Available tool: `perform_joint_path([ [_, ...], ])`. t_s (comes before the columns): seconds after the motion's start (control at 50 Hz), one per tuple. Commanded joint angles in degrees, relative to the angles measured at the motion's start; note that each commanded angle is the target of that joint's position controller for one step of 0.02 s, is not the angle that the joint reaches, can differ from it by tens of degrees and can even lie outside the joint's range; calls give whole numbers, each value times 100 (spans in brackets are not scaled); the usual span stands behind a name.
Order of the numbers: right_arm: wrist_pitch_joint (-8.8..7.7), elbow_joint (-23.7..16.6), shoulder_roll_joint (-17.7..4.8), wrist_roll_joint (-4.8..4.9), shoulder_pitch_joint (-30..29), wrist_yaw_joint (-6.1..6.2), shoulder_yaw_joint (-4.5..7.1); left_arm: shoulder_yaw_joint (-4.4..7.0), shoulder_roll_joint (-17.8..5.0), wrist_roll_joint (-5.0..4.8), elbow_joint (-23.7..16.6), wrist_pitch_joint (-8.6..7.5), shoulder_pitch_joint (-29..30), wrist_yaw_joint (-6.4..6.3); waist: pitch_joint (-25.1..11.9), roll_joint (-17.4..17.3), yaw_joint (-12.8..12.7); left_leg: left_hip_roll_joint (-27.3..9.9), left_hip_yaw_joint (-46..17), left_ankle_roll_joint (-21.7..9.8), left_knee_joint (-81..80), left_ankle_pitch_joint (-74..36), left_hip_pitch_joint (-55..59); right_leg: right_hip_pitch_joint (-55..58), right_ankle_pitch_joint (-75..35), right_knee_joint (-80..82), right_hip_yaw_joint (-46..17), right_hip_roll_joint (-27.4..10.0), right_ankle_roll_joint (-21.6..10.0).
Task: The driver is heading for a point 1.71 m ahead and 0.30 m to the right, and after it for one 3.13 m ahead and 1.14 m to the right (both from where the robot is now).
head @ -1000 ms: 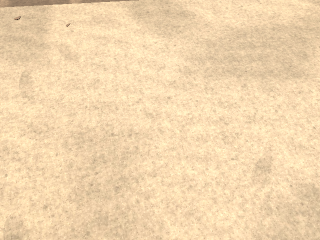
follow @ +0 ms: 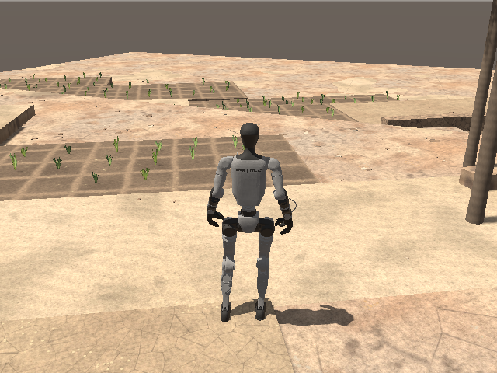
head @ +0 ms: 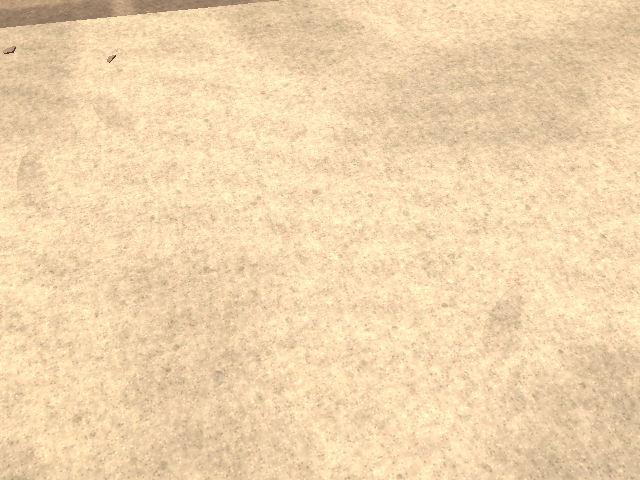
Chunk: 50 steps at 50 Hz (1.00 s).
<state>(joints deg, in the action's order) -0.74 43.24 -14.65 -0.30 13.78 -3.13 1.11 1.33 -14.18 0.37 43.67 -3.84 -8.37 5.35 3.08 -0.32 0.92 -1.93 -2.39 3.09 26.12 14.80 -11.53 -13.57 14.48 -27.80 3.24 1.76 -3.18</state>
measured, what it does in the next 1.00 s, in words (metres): stands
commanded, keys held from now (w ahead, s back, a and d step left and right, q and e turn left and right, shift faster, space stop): no key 0.98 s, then w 0.02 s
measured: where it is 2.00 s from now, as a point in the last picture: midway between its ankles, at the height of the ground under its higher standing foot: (289, 473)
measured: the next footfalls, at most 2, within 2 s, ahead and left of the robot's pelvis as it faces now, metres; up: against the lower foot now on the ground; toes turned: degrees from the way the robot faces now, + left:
left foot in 1.32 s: +0.09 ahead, +0.17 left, +0.00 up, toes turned +3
right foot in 1.76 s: +0.47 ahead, -0.01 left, -0.08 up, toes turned -8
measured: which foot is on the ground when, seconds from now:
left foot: down 0.00-1.00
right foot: down 0.00-1.00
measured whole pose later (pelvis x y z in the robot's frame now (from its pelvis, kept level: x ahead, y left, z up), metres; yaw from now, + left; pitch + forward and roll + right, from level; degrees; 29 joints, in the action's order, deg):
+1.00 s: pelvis +0.01 +0.00 +0.01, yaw -1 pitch -1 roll +0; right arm 1.0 58.3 -13.3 -0.6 12.9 -2.8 1.5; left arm 1.9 -14.1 0.6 54.2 -1.2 -13.0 5.6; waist 2.6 -0.6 0.6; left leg -2.7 -1.5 2.9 20.0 12.7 -6.5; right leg -8.0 11.5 -20.3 2.6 2.5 -3.1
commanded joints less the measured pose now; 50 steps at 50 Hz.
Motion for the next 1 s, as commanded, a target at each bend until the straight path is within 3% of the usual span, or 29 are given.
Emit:
perform_joint_path([
  [0.02,-62,-239,-601,3,109,16,163,173,-690,-8,-315,-69,84,-11,-460,92,-10,-2,112,-134,-393,-492,-388,706,-1309,481,-472,-417,252],
  [0.54,29,601,-560,-6,53,46,197,193,-739,-9,264,69,-229,5,-300,19,-12,21,243,-133,-699,-661,-133,898,-1413,788,-382,-283,150],
  [0.98,142,1385,-441,-22,108,41,137,188,-657,17,867,226,-617,15,-172,7,-35,79,322,-158,-932,-789,12,1019,-1462,1043,-331,-221,117],
  [1.0,162,1470,-469,-40,244,50,150,209,-681,32,944,242,-783,1,-140,18,-65,94,336,-187,-955,-371,-5,1030,-744,1173,-361,-230,76],
])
